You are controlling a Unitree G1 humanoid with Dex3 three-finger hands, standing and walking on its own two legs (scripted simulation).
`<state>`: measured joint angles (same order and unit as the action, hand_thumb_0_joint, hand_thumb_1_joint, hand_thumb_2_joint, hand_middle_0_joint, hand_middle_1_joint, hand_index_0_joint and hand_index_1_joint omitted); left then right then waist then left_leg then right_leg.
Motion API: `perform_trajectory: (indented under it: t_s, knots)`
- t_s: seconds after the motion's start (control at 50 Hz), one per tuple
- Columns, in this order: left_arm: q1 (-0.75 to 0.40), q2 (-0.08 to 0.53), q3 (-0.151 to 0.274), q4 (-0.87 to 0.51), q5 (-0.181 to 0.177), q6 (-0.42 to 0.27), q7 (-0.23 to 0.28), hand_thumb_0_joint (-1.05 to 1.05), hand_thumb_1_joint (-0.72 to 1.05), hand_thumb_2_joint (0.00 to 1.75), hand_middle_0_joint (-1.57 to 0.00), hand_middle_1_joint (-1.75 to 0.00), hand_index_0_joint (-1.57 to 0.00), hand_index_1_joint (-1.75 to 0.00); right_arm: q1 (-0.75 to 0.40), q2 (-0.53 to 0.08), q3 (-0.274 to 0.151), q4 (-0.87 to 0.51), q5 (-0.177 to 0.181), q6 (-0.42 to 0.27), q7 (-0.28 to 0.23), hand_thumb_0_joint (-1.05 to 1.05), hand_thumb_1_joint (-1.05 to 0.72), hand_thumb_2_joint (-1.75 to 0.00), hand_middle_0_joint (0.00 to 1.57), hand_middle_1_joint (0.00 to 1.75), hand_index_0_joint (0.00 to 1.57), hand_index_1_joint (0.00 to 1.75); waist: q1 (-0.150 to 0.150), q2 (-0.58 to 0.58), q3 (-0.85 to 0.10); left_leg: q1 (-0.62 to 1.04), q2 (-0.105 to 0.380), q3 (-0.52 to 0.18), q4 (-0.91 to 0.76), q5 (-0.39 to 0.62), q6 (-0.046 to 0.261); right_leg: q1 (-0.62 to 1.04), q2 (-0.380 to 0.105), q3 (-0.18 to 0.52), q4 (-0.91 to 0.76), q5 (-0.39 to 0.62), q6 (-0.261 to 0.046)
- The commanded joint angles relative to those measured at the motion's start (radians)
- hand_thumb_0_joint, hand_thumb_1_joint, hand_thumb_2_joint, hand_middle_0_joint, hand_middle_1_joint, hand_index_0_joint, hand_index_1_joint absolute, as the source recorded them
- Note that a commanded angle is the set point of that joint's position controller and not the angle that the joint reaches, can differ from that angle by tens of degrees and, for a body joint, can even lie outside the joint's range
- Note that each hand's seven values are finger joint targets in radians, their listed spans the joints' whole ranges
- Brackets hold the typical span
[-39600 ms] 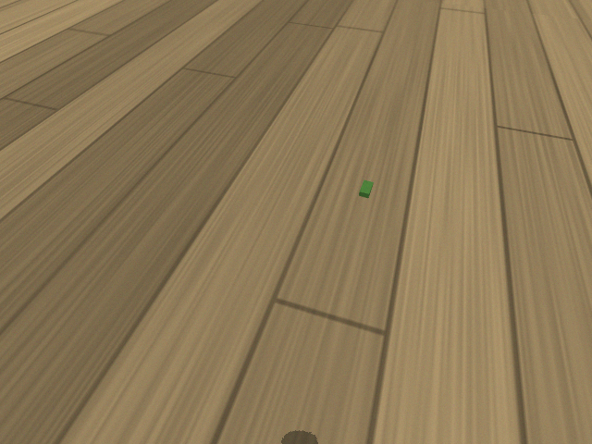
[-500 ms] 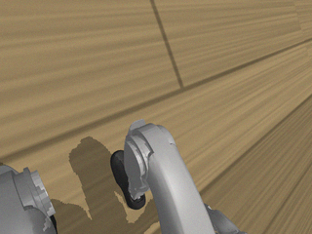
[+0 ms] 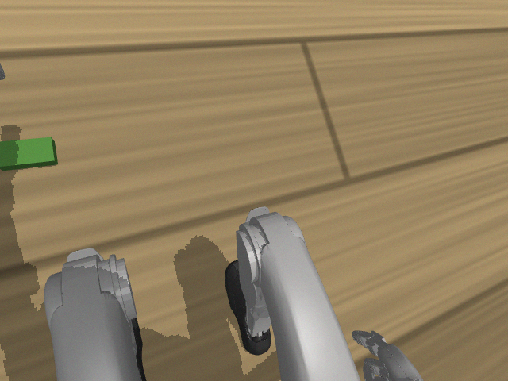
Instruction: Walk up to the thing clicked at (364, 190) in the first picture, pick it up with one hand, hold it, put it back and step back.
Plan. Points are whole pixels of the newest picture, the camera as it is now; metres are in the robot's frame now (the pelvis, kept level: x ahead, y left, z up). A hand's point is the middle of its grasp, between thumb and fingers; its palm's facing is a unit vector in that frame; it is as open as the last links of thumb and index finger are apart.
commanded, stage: withdraw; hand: left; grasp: from above
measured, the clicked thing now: (27, 153) +0.53 +0.28 -0.34
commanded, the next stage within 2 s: home in 0.20 s
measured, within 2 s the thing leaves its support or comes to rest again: neither
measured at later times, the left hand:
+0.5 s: hand out of the picture +0.54 +0.30 -0.17, palm faces -0.33 -0.07 -0.94, open 12.1 cm
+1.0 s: hand out of the picture +0.35 +0.27 +0.03, palm faces -0.21 -0.72 -0.67, open 7.5 cm
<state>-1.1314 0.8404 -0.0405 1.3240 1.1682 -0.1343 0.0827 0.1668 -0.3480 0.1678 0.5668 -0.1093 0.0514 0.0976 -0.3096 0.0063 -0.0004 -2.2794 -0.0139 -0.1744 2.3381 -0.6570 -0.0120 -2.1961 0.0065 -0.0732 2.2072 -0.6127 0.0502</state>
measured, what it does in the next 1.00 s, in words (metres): rises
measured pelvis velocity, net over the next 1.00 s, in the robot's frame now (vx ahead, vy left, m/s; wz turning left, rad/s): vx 0.02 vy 0.00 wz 0.10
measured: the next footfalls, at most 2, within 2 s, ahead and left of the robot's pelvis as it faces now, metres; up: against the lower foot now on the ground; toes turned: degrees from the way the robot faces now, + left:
none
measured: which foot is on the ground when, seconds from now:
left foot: down 0.00-1.00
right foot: down 0.00-1.00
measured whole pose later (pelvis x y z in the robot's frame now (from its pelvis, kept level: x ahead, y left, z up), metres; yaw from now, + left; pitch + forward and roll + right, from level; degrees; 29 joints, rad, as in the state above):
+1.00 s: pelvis +0.02 +0.00 +0.14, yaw +6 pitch +33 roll -5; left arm -0.32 0.46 0.02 0.49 0.42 0.17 0.03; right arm 0.11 -0.29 -0.01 0.56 0.03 0.02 0.02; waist -0.08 0.04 -0.19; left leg -1.81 0.01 -0.09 1.89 -0.65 -0.01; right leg -1.77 -0.02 -0.03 1.82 -0.62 0.04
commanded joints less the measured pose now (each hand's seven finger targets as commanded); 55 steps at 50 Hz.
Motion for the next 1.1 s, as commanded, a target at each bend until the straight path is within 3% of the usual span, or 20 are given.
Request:
perform_trajectory:
  t_s: [0.0,0.14,0.18,0.22,0.24,0.3,0.32,0.36,0.4,0.42,0.48,0.52,0.58,0.64,0.7,0.78,0.86,1.0,1.06,1.08]
  knots:
    - [-0.321,0.211,0.034,-0.066,0.022,-0.052,0.086,0.0,-0.23,0.78,-0.32,-0.74,-0.32,-0.74,0.205,-0.229,-0.054,0.012,-0.016,0.015,-0.03,0.0,-0.89,-0.9,0.2,0.3,0.2,0.3,-0.054,0.287,-0.572,0.389,0.0,0.096,-0.22,0.098,0.029,0.299,0.04,-0.099,-0.192,0.09,-0.098]
    - [-0.391,0.305,0.076,0.036,0.078,-0.098,0.227,0.0,-0.19,0.74,-0.35,-0.71,-0.36,-0.71,0.197,-0.24,-0.029,0.029,-0.043,-0.012,-0.028,0.0,-0.89,-0.89,0.2,0.3,0.2,0.3,-0.074,0.331,-0.602,0.389,0.006,0.089,-0.184,0.076,0.031,0.292,0.049,-0.102,-0.134,0.08,-0.092]
    - [-0.438,0.36,0.108,0.005,0.093,-0.103,0.265,0.0,-0.2,0.74,-0.35,-0.71,-0.36,-0.71,0.199,-0.252,-0.029,0.03,-0.05,-0.026,-0.028,0.0,-0.9,-0.89,0.2,0.3,0.2,0.3,-0.059,0.388,-0.651,0.43,0.006,0.089,-0.182,0.077,0.027,0.274,0.047,-0.111,-0.119,0.09,-0.092]
    - [-0.447,0.374,0.127,-0.011,0.104,-0.095,0.295,0.0,-0.12,0.81,-0.27,-0.63,-0.28,-0.65,0.21,-0.255,-0.033,0.037,-0.056,-0.038,-0.026,0.0,-0.89,-0.9,0.2,0.3,0.2,0.3,-0.059,0.432,-0.676,0.46,0.008,0.094,-0.173,0.101,0.022,0.272,0.044,-0.116,-0.105,0.116,-0.092]
    - [-0.446,0.368,0.13,-0.02,0.106,-0.087,0.303,0.0,-0.2,0.76,-0.31,-0.71,-0.33,-0.73,0.218,-0.245,-0.034,0.039,-0.058,-0.045,-0.023,0.0,-0.89,-0.89,0.2,0.3,0.2,0.3,-0.062,0.442,-0.703,0.468,0.009,0.097,-0.167,0.121,0.023,0.287,0.045,-0.115,-0.094,0.141,-0.088]
    - [-0.43,0.335,0.137,-0.053,0.095,-0.054,0.313,0.0,-0.12,0.84,-0.25,-0.66,-0.24,-0.68,0.235,-0.248,-0.052,0.038,-0.051,-0.062,-0.014,0.0,-0.89,-0.89,0.2,0.3,0.2,0.3,-0.054,0.482,-0.732,0.499,0.008,0.095,-0.17,0.147,0.018,0.247,0.038,-0.12,-0.083,0.163,-0.094]
    - [-0.406,0.315,0.134,-0.074,0.084,-0.038,0.307,0.0,-0.2,0.76,-0.31,-0.74,-0.32,-0.75,0.243,-0.241,-0.058,0.041,-0.049,-0.067,-0.009,0.0,-0.89,-0.89,0.2,0.3,0.2,0.3,-0.047,0.493,-0.755,0.521,0.009,0.096,-0.178,0.157,0.017,0.254,0.037,-0.12,-0.085,0.174,-0.093]
    - [-0.36,0.291,0.137,-0.13,0.06,-0.007,0.29,0.0,-0.2,0.77,-0.31,-0.74,-0.31,-0.75,0.257,-0.251,-0.083,0.04,-0.036,-0.067,-0.003,0.0,-0.89,-0.89,0.2,0.3,0.2,0.3,-0.02,0.525,-0.806,0.559,0.007,0.091,-0.204,0.184,0.01,0.25,0.031,-0.122,-0.088,0.193,-0.099]
    - [-0.317,0.27,0.124,-0.175,0.031,0.03,0.261,0.0,-0.04,0.85,-0.22,-0.58,-0.2,-0.59,0.262,-0.227,-0.091,0.049,-0.024,-0.055,0.003,0.0,-0.89,-0.9,0.2,0.3,0.2,0.3,0.001,0.516,-0.874,0.59,0.011,0.106,-0.213,0.24,0.016,0.316,0.039,-0.11,-0.104,0.238,-0.092]
    - [-0.313,0.277,0.14,-0.197,0.013,0.046,0.247,0.0,0.04,0.82,-0.21,-0.51,-0.2,-0.52,0.281,-0.232,-0.104,0.053,-0.016,-0.047,0.005,0.0,-0.89,-0.9,0.2,0.3,0.2,0.3,0.003,0.499,-0.895,0.58,0.006,0.109,-0.217,0.264,0.018,0.334,0.035,-0.107,-0.107,0.258,-0.091]
    - [-0.182,0.207,0.138,-0.218,-0.063,0.098,0.173,0.0,0.22,0.81,-0.2,-0.43,-0.19,-0.44,0.295,-0.222,-0.14,0.05,0.002,-0.025,0.012,0.0,-0.89,-0.9,0.2,0.3,0.2,0.3,0.033,0.431,-0.84,0.581,0.004,0.116,-0.249,0.289,0.021,0.348,0.034,-0.095,-0.155,0.254,-0.097]
    - [-0.135,0.213,0.166,-0.354,-0.115,0.109,0.123,0.0,0.38,0.79,-0.19,-0.37,-0.19,-0.38,0.299,-0.227,-0.166,0.032,0.018,-0.007,0.01,0.0,-0.9,-0.9,0.2,0.3,0.2,0.3,0.073,0.433,-0.897,0.609,-0.002,0.119,-0.279,0.303,0.018,0.398,0.029,-0.086,-0.185,0.253,-0.104]
    - [0.032,0.144,0.183,-0.527,-0.23,0.133,0.044,0.0,0.58,0.73,-0.17,-0.26,-0.17,-0.26,0.271,-0.202,-0.205,-0.003,0.05,0.014,0.014,0.0,-0.9,-0.9,0.2,0.3,0.2,0.3,0.135,0.384,-0.939,0.666,-0.001,0.124,-0.346,0.31,0.021,0.443,0.022,-0.061,-0.236,0.24,-0.105]
    - [0.144,0.069,0.19,-0.651,-0.356,0.157,-0.004,0.0,0.77,0.83,-0.19,-0.28,-0.19,-0.28,0.237,-0.177,-0.217,-0.017,0.075,0.025,0.002,0.0,-0.9,-0.9,0.2,0.3,0.2,0.3,0.124,0.266,-0.862,0.596,-0.006,0.126,-0.393,0.228,0.039,0.5,0.018,-0.042,-0.308,0.209,-0.098]
    - [0.251,0.01,0.189,-0.771,-0.458,0.171,-0.038,0.0,0.9,0.9,-0.2,-0.3,-0.2,-0.3,0.201,-0.158,-0.231,-0.031,0.09,0.023,-0.011,0.0,-0.9,-0.9,0.2,0.3,0.2,0.3,0.149,0.211,-0.835,0.633,-0.002,0.118,-0.456,0.195,0.044,0.539,0.014,-0.026,-0.376,0.181,-0.094]
    - [0.371,-0.102,0.148,-0.911,-0.586,0.199,-0.052,0.0,0.9,0.9,-0.2,-0.3,-0.2,-0.3,0.151,-0.135,-0.256,-0.066,0.109,0.005,-0.033,0.0,-0.9,-0.9,0.2,0.3,0.2,0.3,0.159,0.176,-0.812,0.737,0.011,0.105,-0.564,0.105,0.042,0.585,0.011,-0.017,-0.473,0.116,-0.086]
    - [0.465,-0.14,0.141,-1.013,-0.685,0.232,-0.03,0.0,0.9,0.9,-0.2,-0.3,-0.2,-0.3,0.1,-0.114,-0.253,-0.075,0.122,-0.03,-0.065,0.0,-0.9,-0.9,0.2,0.3,0.2,0.3,0.182,0.176,-0.763,0.831,0.016,0.099,-0.677,0.022,0.037,0.658,0.011,-0.005,-0.568,0.057,-0.08]
    - [0.697,-0.238,0.149,-1.103,-0.852,0.305,0.002,0.0,0.9,0.9,-0.2,-0.3,-0.2,-0.3,0.024,-0.083,-0.237,-0.084,0.148,-0.099,-0.118,0.0,-0.9,-0.9,0.2,0.3,0.2,0.3,0.209,0.153,-0.715,1.031,0.02,0.082,-0.836,0.103,0.026,0.82,0.001,0.014,-0.7,0.121,-0.075]
    - [0.775,-0.297,0.132,-1.13,-0.937,0.333,0.008,0.0,0.9,0.9,-0.2,-0.3,-0.2,-0.3,0.007,-0.063,-0.228,-0.088,0.15,-0.123,-0.137,0.0,-0.9,-0.9,0.2,0.3,0.2,0.3,0.188,0.113,-0.634,1.053,0.018,0.093,-0.892,0.116,0.033,0.904,0.002,0.026,-0.79,0.131,-0.07]
    - [0.811,-0.293,0.145,-1.137,-0.961,0.344,0.011,0.0,0.9,0.9,-0.2,-0.3,-0.2,-0.3,-0.005,-0.058,-0.222,-0.096,0.151,-0.131,-0.142,0.0,-0.9,-0.9,0.2,0.3,0.2,0.3,0.202,0.1,-0.626,1.069,0.017,0.096,-0.913,0.098,0.035,0.944,0.002,0.033,-0.82,0.113,-0.069]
